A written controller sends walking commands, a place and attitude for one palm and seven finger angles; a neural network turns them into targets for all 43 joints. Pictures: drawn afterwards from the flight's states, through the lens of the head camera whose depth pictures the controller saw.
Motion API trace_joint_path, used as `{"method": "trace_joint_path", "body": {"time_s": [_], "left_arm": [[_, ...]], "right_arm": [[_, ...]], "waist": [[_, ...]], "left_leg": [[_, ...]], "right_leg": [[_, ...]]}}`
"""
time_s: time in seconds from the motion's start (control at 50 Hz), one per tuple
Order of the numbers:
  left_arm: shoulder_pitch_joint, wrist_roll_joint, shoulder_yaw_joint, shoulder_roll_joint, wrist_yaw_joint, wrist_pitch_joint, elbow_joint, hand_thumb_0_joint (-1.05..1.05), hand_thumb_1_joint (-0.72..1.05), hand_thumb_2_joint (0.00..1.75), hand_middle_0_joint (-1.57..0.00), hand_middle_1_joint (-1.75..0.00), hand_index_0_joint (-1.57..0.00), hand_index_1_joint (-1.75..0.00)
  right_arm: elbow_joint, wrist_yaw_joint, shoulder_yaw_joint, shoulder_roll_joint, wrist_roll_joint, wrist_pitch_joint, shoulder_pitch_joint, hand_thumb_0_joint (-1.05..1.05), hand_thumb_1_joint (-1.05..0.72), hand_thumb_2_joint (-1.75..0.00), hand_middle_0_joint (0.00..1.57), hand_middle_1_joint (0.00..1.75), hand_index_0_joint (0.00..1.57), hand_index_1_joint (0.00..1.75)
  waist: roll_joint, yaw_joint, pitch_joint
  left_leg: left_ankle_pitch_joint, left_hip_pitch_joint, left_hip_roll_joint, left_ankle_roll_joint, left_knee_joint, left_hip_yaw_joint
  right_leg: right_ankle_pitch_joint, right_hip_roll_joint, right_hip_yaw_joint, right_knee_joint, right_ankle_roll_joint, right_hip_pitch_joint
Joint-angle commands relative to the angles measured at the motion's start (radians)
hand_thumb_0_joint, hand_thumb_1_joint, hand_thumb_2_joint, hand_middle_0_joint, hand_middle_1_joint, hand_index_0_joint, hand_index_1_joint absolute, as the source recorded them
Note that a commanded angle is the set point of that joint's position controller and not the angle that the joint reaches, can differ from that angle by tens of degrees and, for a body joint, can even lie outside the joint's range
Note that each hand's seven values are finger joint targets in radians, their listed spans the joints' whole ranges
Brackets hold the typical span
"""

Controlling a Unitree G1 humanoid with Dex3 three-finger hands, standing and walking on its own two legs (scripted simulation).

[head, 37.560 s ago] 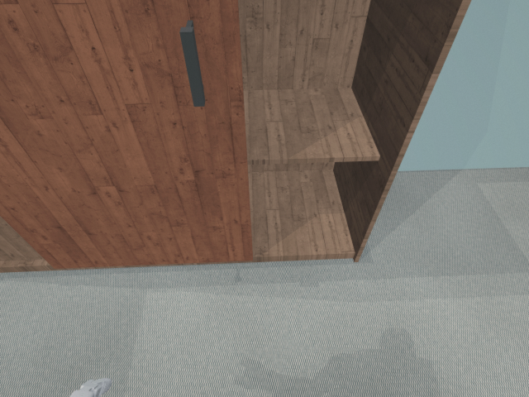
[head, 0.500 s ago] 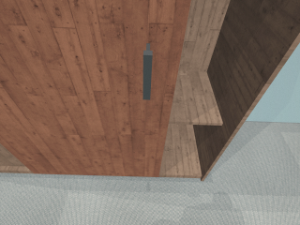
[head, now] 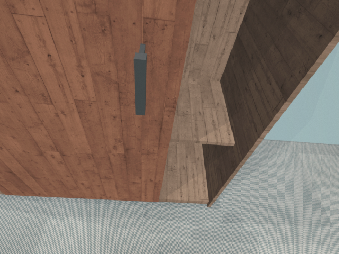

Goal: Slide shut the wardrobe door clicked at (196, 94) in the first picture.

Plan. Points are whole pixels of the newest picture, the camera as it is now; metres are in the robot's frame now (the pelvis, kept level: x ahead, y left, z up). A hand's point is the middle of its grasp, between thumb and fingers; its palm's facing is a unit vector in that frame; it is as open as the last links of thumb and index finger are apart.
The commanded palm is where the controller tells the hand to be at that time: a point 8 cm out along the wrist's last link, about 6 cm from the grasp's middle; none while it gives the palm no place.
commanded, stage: come to a stop and stand still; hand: left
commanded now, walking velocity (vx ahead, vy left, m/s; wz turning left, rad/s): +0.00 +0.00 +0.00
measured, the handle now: (141, 81) +0.45 +0.12 +0.17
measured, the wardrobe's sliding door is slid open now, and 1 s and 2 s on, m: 0.29 0.29 0.29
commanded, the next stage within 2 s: look again from close up in 1.86 s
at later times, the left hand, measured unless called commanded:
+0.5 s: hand out of the picture +0.04 +0.13 -0.16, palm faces +0.08 -0.97 -0.23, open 7.3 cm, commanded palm none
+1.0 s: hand out of the picture +0.07 +0.20 -0.15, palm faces +0.06 -0.96 -0.28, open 7.4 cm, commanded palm none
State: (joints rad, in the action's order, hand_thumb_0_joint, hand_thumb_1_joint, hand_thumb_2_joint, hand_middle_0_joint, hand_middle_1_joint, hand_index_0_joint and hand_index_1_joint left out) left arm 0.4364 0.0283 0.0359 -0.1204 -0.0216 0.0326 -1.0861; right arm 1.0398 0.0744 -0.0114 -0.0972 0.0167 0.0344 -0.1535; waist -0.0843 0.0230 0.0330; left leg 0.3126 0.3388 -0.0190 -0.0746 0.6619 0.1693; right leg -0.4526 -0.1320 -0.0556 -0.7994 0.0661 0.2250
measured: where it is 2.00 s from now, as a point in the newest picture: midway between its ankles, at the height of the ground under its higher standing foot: outside the picture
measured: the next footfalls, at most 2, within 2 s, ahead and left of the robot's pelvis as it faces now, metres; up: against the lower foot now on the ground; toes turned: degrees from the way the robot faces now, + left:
right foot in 0.30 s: +0.06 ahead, -0.19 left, +0.00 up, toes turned +1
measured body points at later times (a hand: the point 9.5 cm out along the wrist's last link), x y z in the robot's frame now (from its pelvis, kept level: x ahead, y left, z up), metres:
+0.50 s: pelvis +0.02 -0.05 +0.01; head +0.04 -0.06 +0.46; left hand +0.03 +0.18 -0.14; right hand +0.03 -0.29 -0.15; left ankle +0.02 +0.07 -0.72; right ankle +0.03 -0.22 -0.72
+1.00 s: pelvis +0.02 -0.01 +0.01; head +0.03 -0.01 +0.46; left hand +0.07 +0.25 -0.13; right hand +0.12 -0.23 -0.14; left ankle +0.02 +0.07 -0.72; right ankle +0.02 -0.18 -0.72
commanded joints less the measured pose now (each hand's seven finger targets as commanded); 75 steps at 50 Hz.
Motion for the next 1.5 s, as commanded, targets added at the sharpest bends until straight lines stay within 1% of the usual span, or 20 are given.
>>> {"method": "trace_joint_path", "body": {"time_s": [0.0, 0.08, 0.2, 0.24, 0.28, 0.32, 0.36, 0.48, 0.54, 0.58, 0.6, 0.62, 0.64, 0.68, 0.7, 0.74, 0.8, 0.84, 1.02, 1.48], "left_arm": [[0.01, 0.02, 0.035, -0.1, 0.001, 0.005, 0.089, 0.0, 0.9, 0.9, -0.2, -0.3, -0.2, -0.3], [0.058, 0.003, 0.016, -0.034, 0.009, 0.013, 0.055, 0.0, 0.9, 0.9, -0.2, -0.3, -0.2, -0.3], [-0.03, 0.0, -0.002, -0.056, 0.004, -0.02, 0.062, 0.0, 0.9, 0.9, -0.2, -0.3, -0.2, -0.3], [-0.02, -0.001, 0.008, -0.132, -0.001, -0.04, 0.059, 0.0, 0.9, 0.9, -0.2, -0.3, -0.2, -0.3], [-0.102, -0.001, 0.015, -0.23, -0.007, -0.053, 0.085, 0.0, 0.9, 0.9, -0.2, -0.3, -0.2, -0.3], [-0.162, -0.002, 0.018, -0.237, -0.005, -0.042, 0.099, 0.0, 0.9, 0.9, -0.2, -0.3, -0.2, -0.3], [-0.156, -0.007, 0.02, -0.23, -0.011, -0.05, 0.09, 0.0, 0.9, 0.9, -0.2, -0.3, -0.2, -0.3], [-0.119, -0.005, 0.049, -0.245, -0.026, -0.033, 0.093, 0.0, 0.9, 0.9, -0.2, -0.3, -0.2, -0.3], [-0.15, -0.008, 0.04, -0.195, -0.022, -0.021, 0.115, 0.0, 0.9, 0.9, -0.2, -0.3, -0.2, -0.3], [-0.158, -0.01, 0.022, -0.136, -0.024, -0.012, 0.121, 0.0, 0.9, 0.9, -0.2, -0.3, -0.2, -0.3], [-0.153, -0.011, 0.019, -0.125, -0.024, -0.007, 0.115, 0.0, 0.9, 0.9, -0.2, -0.3, -0.2, -0.3], [-0.155, -0.023, -0.013, -0.286, -0.024, -0.035, 0.15, 0.0, 0.9, 0.9, -0.2, -0.3, -0.2, -0.3], [-0.076, -0.014, 0.0, -0.211, -0.021, -0.027, 0.149, 0.0, 0.9, 0.9, -0.2, -0.3, -0.2, -0.3], [-0.091, -0.003, 0.0, -0.24, -0.028, -0.043, 0.132, 0.0, 0.9, 0.9, -0.2, -0.3, -0.2, -0.3], [-0.137, -0.003, 0.003, -0.267, -0.028, -0.052, 0.158, 0.0, 0.9, 0.9, -0.2, -0.3, -0.2, -0.3], [-0.219, -0.002, 0.011, -0.273, -0.031, -0.049, 0.197, 0.0, 0.9, 0.9, -0.2, -0.3, -0.2, -0.3], [-0.193, -0.005, -0.001, -0.204, -0.033, -0.034, 0.208, 0.0, 0.9, 0.9, -0.2, -0.3, -0.2, -0.3], [-0.152, -0.008, -0.014, -0.176, -0.036, -0.028, 0.195, 0.0, 0.9, 0.9, -0.2, -0.3, -0.2, -0.3], [-0.141, -0.009, -0.011, -0.206, -0.03, -0.033, 0.17, 0.0, 0.9, 0.9, -0.2, -0.3, -0.2, -0.3], [-0.116, -0.012, -0.017, -0.191, -0.024, -0.05, 0.073, 0.0, 0.9, 0.9, -0.2, -0.3, -0.2, -0.3]], "right_arm": [[-0.003, 0.011, -0.025, -0.181, 0.002, -0.009, -0.151, 0.0, -0.9, -0.9, 0.2, 0.3, 0.2, 0.3], [-0.029, -0.008, -0.02, -0.152, 0.007, 0.009, -0.062, 0.0, -0.9, -0.9, 0.2, 0.3, 0.2, 0.3], [-0.024, -0.041, -0.048, -0.207, 0.001, -0.018, -0.103, 0.0, -0.9, -0.9, 0.2, 0.3, 0.2, 0.3], [-0.021, -0.048, -0.046, -0.186, -0.005, -0.024, -0.11, 0.0, -0.9, -0.9, 0.2, 0.3, 0.2, 0.3], [-0.037, -0.06, -0.036, -0.12, -0.009, -0.041, -0.159, 0.0, -0.9, -0.9, 0.2, 0.3, 0.2, 0.3], [-0.025, -0.067, -0.038, -0.104, -0.003, -0.052, -0.177, 0.0, -0.9, -0.9, 0.2, 0.3, 0.2, 0.3], [-0.026, -0.063, -0.036, -0.118, -0.004, -0.048, -0.185, 0.0, -0.9, -0.9, 0.2, 0.3, 0.2, 0.3], [-0.048, -0.06, -0.044, -0.141, -0.006, -0.045, -0.179, 0.0, -0.9, -0.9, 0.2, 0.3, 0.2, 0.3], [-0.048, -0.056, -0.052, -0.178, -0.003, -0.036, -0.193, 0.0, -0.9, -0.9, 0.2, 0.3, 0.2, 0.3], [-0.052, -0.047, -0.054, -0.208, -0.002, -0.032, -0.188, 0.0, -0.9, -0.9, 0.2, 0.3, 0.2, 0.3], [-0.056, -0.044, -0.052, -0.207, 0.0, -0.03, -0.174, 0.0, -0.9, -0.9, 0.2, 0.3, 0.2, 0.3], [-0.137, -0.045, -0.054, -0.29, 0.005, -0.034, -0.084, 0.0, -0.9, -0.9, 0.2, 0.3, 0.2, 0.3], [-0.181, -0.059, -0.061, -0.238, 0.008, -0.026, 0.014, 0.0, -0.9, -0.9, 0.2, 0.3, 0.2, 0.3], [-0.197, -0.066, -0.044, -0.161, -0.001, -0.043, 0.0, 0.0, -0.9, -0.9, 0.2, 0.3, 0.2, 0.3], [-0.193, -0.068, -0.046, -0.141, -0.002, -0.05, -0.057, 0.0, -0.9, -0.9, 0.2, 0.3, 0.2, 0.3], [-0.175, -0.072, -0.048, -0.156, 0.004, -0.048, -0.123, 0.0, -0.9, -0.9, 0.2, 0.3, 0.2, 0.3], [-0.167, -0.068, -0.056, -0.218, 0.003, -0.024, -0.123, 0.0, -0.9, -0.9, 0.2, 0.3, 0.2, 0.3], [-0.169, -0.059, -0.056, -0.252, 0.002, -0.021, -0.108, 0.0, -0.9, -0.9, 0.2, 0.3, 0.2, 0.3], [-0.15, -0.06, -0.044, -0.24, -0.003, -0.027, -0.061, 0.0, -0.9, -0.9, 0.2, 0.3, 0.2, 0.3], [-0.02, -0.059, -0.021, -0.21, -0.011, -0.023, -0.121, 0.0, -0.9, -0.9, 0.2, 0.3, 0.2, 0.3]], "waist": [[0.146, -0.017, 0.096], [0.227, 0.035, 0.044], [0.216, 0.005, 0.001], [0.12, 0.019, 0.009], [-0.099, -0.029, 0.02], [-0.013, -0.051, 0.025], [-0.162, -0.031, -0.006], [-0.123, 0.001, -0.026], [0.099, -0.013, -0.042], [0.269, -0.009, -0.043], [0.288, -0.009, -0.037], [0.369, 0.002, 0.009], [0.238, 0.057, -0.037], [0.0, 0.022, -0.017], [-0.045, -0.025, -0.021], [-0.1, -0.065, -0.05], [0.097, -0.042, -0.063], [0.227, -0.021, -0.049], [0.08, -0.015, -0.022], [0.068, -0.029, 0.021]], "left_leg": [[-0.361, -0.024, -0.427, -0.172, -0.41, -0.479], [-0.401, 0.047, -0.239, -0.095, -0.38, -0.2], [-0.086, 0.001, -0.161, -0.042, -0.307, -0.18], [0.033, 0.045, -0.086, 0.029, -0.217, -0.154], [0.119, -0.005, -0.003, 0.081, -0.106, -0.095], [0.026, -0.105, 0.01, 0.085, -0.1, -0.09], [-0.029, -0.059, 0.006, 0.088, -0.083, -0.104], [-0.098, -0.038, 0.006, 0.091, -0.133, -0.1], [-0.435, -0.167, -0.079, 0.049, -0.188, -0.183], [-0.587, -0.156, -0.182, -0.04, -0.286, -0.28], [-0.589, -0.148, -0.199, -0.069, -0.307, -0.294], [-0.202, -0.026, -0.104, -0.058, -0.352, -0.246], [0.013, 0.067, -0.133, 0.003, -0.237, -0.264], [0.049, 0.049, 0.013, 0.068, -0.045, -0.161], [0.068, 0.031, 0.015, 0.083, -0.002, -0.151], [0.02, -0.057, 0.014, 0.072, -0.059, -0.148], [-0.323, -0.144, -0.103, 0.026, -0.183, -0.252], [-0.522, -0.153, -0.17, -0.015, -0.239, -0.313], [-0.278, -0.131, -0.088, 0.035, -0.239, -0.229], [-0.103, -0.154, -0.068, 0.057, -0.292, -0.188]], "right_leg": [[-0.006, 0.146, 0.155, -0.443, -0.065, 0.306], [0.107, 0.175, 0.086, -0.253, -0.092, 0.152], [0.197, 0.156, -0.046, 0.212, -0.12, -0.001], [0.268, 0.193, 0.035, 0.37, -0.105, -0.069], [0.107, 0.4, 0.275, 0.53, -0.011, 0.087], [0.079, 0.397, 0.266, 0.538, 0.002, 0.183], [0.361, 0.382, 0.237, 0.465, 0.003, 0.078], [0.603, 0.403, 0.219, 0.339, 0.021, -0.012], [0.459, 0.265, 0.081, 0.206, -0.053, 0.095], [0.119, 0.185, -0.002, 0.082, -0.09, 0.103], [0.006, 0.182, 0.004, 0.024, -0.087, 0.112], [-0.052, 0.172, 0.033, 0.072, -0.061, -0.022], [0.06, 0.191, 0.018, 0.184, -0.059, 0.026], [0.17, 0.329, 0.251, 0.398, 0.003, 0.048], [0.155, 0.421, 0.351, 0.461, 0.047, 0.082], [0.195, 0.377, 0.265, 0.401, 0.038, 0.111], [0.267, 0.211, 0.059, 0.213, -0.057, 0.118], [0.121, 0.169, 0.007, 0.164, -0.083, 0.106], [0.323, 0.213, 0.084, 0.286, -0.064, 0.027], [0.264, 0.24, 0.143, 0.408, -0.054, 0.042]]}}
